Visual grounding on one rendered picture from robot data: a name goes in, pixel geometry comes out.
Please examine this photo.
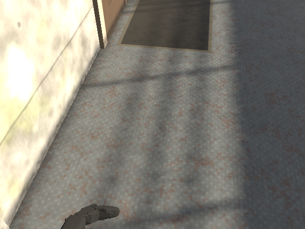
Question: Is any robot left hand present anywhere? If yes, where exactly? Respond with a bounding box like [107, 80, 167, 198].
[61, 203, 120, 229]

